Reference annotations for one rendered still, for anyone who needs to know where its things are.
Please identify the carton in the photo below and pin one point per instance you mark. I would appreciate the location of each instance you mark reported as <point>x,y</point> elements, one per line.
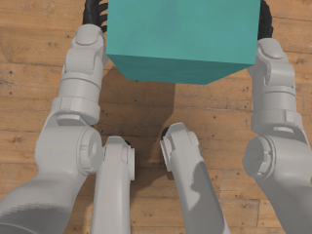
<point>181,41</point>

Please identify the robot left thigh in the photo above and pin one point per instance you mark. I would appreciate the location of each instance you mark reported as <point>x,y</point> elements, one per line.
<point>111,205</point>

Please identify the robot right hand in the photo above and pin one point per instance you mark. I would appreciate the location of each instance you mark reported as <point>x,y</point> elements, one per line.
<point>265,29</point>

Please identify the robot left hand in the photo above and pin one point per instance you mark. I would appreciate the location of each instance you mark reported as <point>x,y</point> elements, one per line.
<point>91,14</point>

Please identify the robot right thigh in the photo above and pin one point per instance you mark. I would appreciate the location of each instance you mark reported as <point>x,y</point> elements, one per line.
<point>201,210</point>

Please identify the left robot upper arm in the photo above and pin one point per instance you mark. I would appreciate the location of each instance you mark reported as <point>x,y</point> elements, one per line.
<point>65,156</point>

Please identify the robot thigh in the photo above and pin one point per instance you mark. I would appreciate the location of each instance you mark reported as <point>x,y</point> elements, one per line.
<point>111,205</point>
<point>201,210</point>

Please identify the right robot upper arm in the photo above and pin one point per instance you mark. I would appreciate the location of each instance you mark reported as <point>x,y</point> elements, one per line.
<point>282,168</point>

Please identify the robot left forearm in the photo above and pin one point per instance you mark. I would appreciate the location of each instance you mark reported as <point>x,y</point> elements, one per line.
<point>80,81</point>

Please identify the robot right forearm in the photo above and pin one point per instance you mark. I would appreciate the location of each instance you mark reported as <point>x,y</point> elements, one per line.
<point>274,103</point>

